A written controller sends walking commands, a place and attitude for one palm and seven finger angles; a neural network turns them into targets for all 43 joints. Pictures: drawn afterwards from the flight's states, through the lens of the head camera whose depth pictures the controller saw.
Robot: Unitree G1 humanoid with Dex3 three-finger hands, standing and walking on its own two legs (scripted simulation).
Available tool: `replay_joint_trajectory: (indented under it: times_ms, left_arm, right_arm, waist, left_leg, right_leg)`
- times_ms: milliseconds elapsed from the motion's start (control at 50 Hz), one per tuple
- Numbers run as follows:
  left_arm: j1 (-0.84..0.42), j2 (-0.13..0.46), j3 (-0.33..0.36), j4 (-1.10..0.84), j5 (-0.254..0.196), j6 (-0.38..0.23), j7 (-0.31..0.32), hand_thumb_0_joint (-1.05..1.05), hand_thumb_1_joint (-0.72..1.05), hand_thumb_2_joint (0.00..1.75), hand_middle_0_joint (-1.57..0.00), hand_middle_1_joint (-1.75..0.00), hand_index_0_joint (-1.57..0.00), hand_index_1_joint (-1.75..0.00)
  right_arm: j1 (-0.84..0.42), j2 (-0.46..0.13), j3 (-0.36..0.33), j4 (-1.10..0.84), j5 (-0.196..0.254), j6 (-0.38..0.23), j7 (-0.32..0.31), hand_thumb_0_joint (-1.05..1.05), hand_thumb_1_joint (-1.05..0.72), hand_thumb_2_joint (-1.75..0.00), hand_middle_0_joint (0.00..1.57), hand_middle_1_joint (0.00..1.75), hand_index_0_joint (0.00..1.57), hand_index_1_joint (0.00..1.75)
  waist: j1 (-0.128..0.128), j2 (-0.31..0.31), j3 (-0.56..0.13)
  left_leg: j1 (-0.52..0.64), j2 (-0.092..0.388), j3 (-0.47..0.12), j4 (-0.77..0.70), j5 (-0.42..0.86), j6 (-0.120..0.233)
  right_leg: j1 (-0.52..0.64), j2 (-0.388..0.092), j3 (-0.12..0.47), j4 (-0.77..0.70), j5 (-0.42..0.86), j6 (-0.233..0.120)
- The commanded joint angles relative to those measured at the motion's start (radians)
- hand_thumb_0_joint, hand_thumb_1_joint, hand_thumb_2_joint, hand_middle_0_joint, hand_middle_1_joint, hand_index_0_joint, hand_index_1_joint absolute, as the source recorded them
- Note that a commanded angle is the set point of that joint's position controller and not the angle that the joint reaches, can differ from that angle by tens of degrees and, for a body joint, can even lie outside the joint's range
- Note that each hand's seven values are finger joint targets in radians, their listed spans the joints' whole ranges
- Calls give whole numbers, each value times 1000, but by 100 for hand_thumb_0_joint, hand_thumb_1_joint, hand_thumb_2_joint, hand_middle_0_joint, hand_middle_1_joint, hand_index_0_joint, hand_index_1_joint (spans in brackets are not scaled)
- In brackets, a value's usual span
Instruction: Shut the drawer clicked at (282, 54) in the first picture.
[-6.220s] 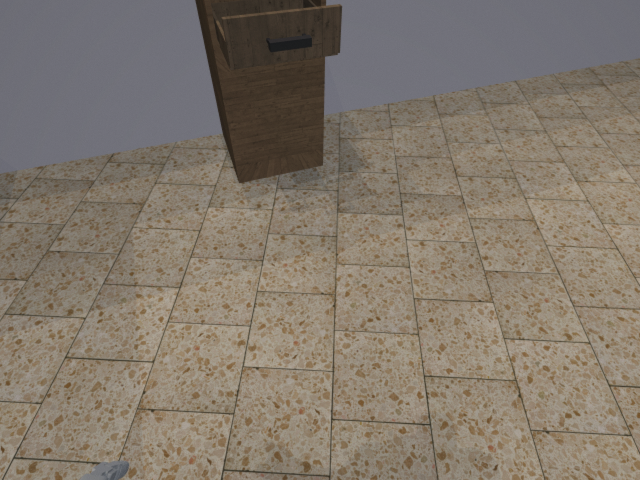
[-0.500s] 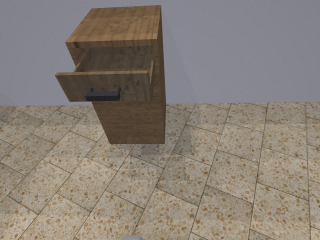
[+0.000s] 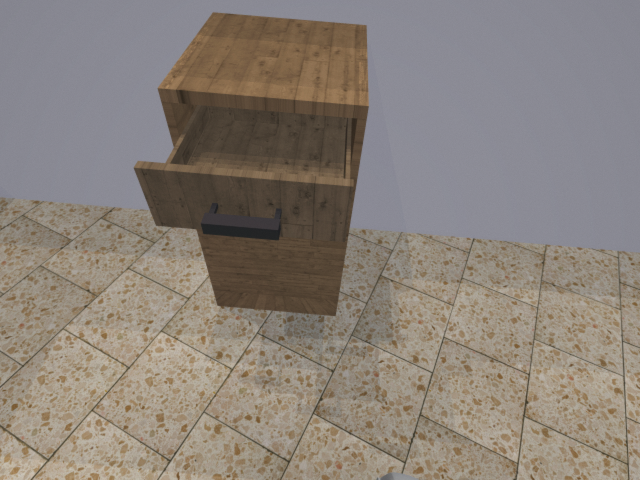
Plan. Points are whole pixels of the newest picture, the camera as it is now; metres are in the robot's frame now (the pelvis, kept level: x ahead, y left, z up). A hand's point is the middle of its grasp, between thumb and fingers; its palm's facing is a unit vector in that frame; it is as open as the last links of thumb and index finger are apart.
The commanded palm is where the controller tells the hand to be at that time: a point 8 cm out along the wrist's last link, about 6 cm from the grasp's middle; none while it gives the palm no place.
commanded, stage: take the last steps up to it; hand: left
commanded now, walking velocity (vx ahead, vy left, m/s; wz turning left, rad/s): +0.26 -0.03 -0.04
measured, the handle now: (244, 218) +0.55 +0.19 -0.04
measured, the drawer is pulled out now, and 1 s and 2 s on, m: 0.22 0.22 0.22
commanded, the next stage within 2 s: come to a stop and stand still in 0.26 s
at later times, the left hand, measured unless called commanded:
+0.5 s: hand (250, 414) +0.24 +0.13 -0.17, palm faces +0.01 -0.97 -0.23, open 7.2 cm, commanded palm none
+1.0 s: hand out of the picture +0.14 +0.18 -0.18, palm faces +0.05 -0.97 -0.22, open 7.4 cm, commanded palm none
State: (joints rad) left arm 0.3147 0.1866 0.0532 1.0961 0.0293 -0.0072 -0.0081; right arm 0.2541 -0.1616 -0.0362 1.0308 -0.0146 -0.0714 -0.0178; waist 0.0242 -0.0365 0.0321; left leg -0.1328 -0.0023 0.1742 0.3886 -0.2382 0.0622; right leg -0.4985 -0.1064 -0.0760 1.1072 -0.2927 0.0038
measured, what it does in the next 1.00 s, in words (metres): walks ahead: right foot, then left foot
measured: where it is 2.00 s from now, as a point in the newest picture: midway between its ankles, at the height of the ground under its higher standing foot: outside the picture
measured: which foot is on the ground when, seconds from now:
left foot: down 0.00-0.34, up 0.36-0.76, down 0.78-1.00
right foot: up 0.00-0.32, down 0.34-0.80, up 0.82-1.00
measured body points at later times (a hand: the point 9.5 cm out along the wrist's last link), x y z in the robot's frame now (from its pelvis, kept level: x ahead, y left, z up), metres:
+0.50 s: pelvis +0.15 -0.05 -0.01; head +0.17 -0.07 +0.44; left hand +0.24 +0.18 -0.15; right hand +0.09 -0.26 -0.18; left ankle +0.10 +0.09 -0.68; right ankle +0.21 -0.13 -0.74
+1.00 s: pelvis +0.13 -0.01 +0.00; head +0.14 -0.01 +0.45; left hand +0.14 +0.23 -0.16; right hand +0.21 -0.24 -0.15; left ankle +0.15 +0.10 -0.74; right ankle +0.11 -0.13 -0.72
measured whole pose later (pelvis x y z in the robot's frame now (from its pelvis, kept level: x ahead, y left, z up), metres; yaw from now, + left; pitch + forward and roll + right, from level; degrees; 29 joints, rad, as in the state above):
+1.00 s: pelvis +0.13 -0.01 +0.00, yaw -1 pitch -1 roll +1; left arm 0.27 0.19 0.03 1.08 0.02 0.04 0.03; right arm 0.17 -0.16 -0.02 1.03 -0.02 0.02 -0.03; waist 0.04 -0.03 0.03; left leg -0.21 -0.01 0.07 0.41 -0.19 0.02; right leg -0.30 -0.04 -0.02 0.73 -0.41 0.02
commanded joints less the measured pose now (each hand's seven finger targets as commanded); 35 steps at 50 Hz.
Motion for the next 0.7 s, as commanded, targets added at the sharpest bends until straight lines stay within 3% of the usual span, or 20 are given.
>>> replay_joint_trajectory:
  times_ms: [0,100,200,240,260,280,300,320,340,360,400,420,440,480,540,580,640,680]
  left_arm:
    - [-2,22,9,-68,-3,-4,-1,0,90,90,-20,-30,-20,-30]
    - [-141,26,7,-120,-6,-1,-2,0,90,90,-20,-30,-20,-30]
    - [-245,14,1,-156,-8,-10,-1,0,90,90,-20,-30,-20,-30]
    - [-211,17,1,-150,-9,-15,0,0,90,90,-20,-30,-20,-30]
    - [-144,31,4,-128,-8,-20,2,0,90,90,-20,-30,-20,-30]
    - [-28,50,13,-92,-5,-31,5,0,90,90,-20,-30,-20,-30]
    - [98,115,28,-52,-3,-45,12,0,90,90,-20,-30,-20,-30]
    - [197,207,52,-31,-7,-53,19,0,90,90,-20,-30,-20,-30]
    - [200,232,47,-32,-25,-51,20,0,90,90,-20,-30,-20,-30]
    - [97,190,37,-58,-25,-46,29,0,90,90,-20,-30,-20,-30]
    - [-75,110,12,-102,-20,-42,43,0,90,90,-20,-30,-20,-30]
    - [-112,88,2,-106,-17,-39,47,0,90,90,-20,-30,-20,-30]
    - [-139,89,-1,-109,-14,-35,49,0,90,90,-20,-30,-20,-30]
    - [-126,96,11,-116,-7,-23,54,0,90,90,-20,-30,-20,-30]
    - [-108,131,21,-117,-6,-2,52,0,90,90,-20,-30,-20,-30]
    - [-114,145,28,-127,-1,5,54,0,90,90,-20,-30,-20,-30]
    - [-96,156,32,-127,1,12,51,0,90,90,-20,-30,-20,-30]
    - [-103,163,35,-127,1,15,51,0,90,90,-20,-30,-20,-30]
  right_arm:
    - [122,-101,-16,15,3,-18,-11,0,-90,-90,20,30,20,30]
    - [175,-101,-19,50,-3,-11,-12,0,-90,-90,20,30,20,30]
    - [236,-102,-18,89,-16,2,-14,0,-90,-90,20,30,20,30]
    - [232,-110,-17,95,-15,8,-16,0,-90,-90,20,30,20,30]
    - [219,-111,-16,99,-11,9,-16,0,-90,-90,20,30,20,30]
    - [206,-114,-14,97,-4,8,-15,0,-90,-90,20,30,20,30]
    - [206,-95,-13,91,7,4,-9,0,-90,-90,20,30,20,30]
    - [255,-43,-10,71,16,0,-5,0,-90,-90,20,30,20,30]
    - [221,-64,-11,59,19,12,-11,0,-90,-90,20,30,20,30]
    - [176,-51,-17,47,14,26,-14,0,-90,-90,20,30,20,30]
    - [177,-19,-3,65,8,53,-15,0,-90,-90,20,30,20,30]
    - [190,1,2,76,7,70,-15,0,-90,-90,20,30,20,30]
    - [213,11,4,85,10,86,-14,0,-90,-90,20,30,20,30]
    - [200,9,-5,72,12,105,-11,0,-90,-90,20,30,20,30]
    - [135,-24,-19,32,4,121,-3,0,-90,-90,20,30,20,30]
    - [101,-39,-23,7,4,119,0,0,-90,-90,20,30,20,30]
    - [43,-48,-23,-24,7,109,0,0,-90,-90,20,30,20,30]
    - [61,-46,-19,-25,8,100,0,0,-90,-90,20,30,20,30]
  waist:
    - [-9,101,46]
    - [-33,119,96]
    - [-69,124,136]
    - [-50,133,116]
    - [-18,109,86]
    - [35,85,17]
    - [83,4,-76]
    - [83,-200,-203]
    - [83,-122,-222]
    - [53,-64,-150]
    - [-21,17,-50]
    - [-47,27,-38]
    - [-66,-6,-45]
    - [-50,-54,-49]
    - [-30,-73,-45]
    - [-23,-112,-51]
    - [-5,-117,-71]
    - [-21,-122,-86]
  left_leg:
    - [74,287,-199,-220,355,120]
    - [118,287,-162,-205,407,112]
    - [126,292,-140,-136,531,95]
    - [113,283,-120,-61,634,82]
    - [89,272,-107,23,695,65]
    - [53,237,-78,152,683,36]
    - [-100,180,-48,360,501,-3]
    - [-313,26,1,673,-164,-52]
    - [-325,18,-113,848,-382,-49]
    - [-326,51,-169,878,-337,-53]
    - [-262,106,-201,791,-236,-75]
    - [-200,105,-196,709,-209,-86]
    - [-167,97,-182,640,-199,-95]
    - [-160,73,-155,566,-185,-103]
    - [-209,51,-154,559,-173,-109]
    - [-224,48,-156,521,-191,-111]
    - [-199,36,-149,427,-198,-106]
    - [-138,32,-133,282,-138,-103]
  right_leg:
    - [-130,-36,43,-55,68,21]
    - [-144,-26,17,-233,103,16]
    - [-59,18,-29,-395,57,-22]
    - [49,55,-59,-454,43,-41]
    - [153,79,-76,-505,78,-48]
    - [319,93,-82,-583,164,-54]
    - [552,-12,44,-593,321,-95]
    - [745,-293,406,-677,592,-224]
    - [662,-358,471,-757,646,-303]
    - [522,-339,415,-779,663,-286]
    - [294,-272,253,-802,632,-233]
    - [208,-234,177,-807,658,-200]
    - [175,-216,126,-806,652,-187]
    - [158,-200,109,-798,598,-187]
    - [187,-205,147,-817,444,-192]
    - [223,-207,155,-806,454,-201]
    - [264,-196,174,-790,429,-203]
    - [267,-178,168,-768,356,-183]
